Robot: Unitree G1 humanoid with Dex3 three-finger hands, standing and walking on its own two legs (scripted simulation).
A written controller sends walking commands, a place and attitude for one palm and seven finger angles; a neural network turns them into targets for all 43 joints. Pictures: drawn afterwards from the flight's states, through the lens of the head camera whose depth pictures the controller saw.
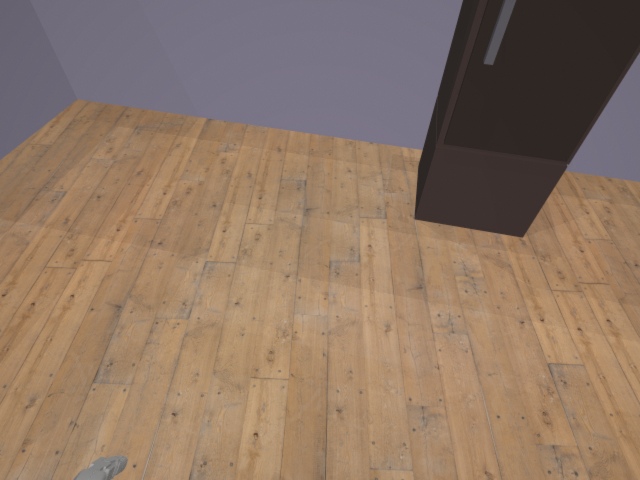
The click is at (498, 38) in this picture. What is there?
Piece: cupboard door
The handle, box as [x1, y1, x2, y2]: [483, 0, 515, 64]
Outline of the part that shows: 515,0 503,0 483,59 484,63 492,64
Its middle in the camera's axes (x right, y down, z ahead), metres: +0.50 -0.59 +1.09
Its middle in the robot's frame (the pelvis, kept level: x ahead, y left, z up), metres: +1.24 -0.44 +0.07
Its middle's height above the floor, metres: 0.84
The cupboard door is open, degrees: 0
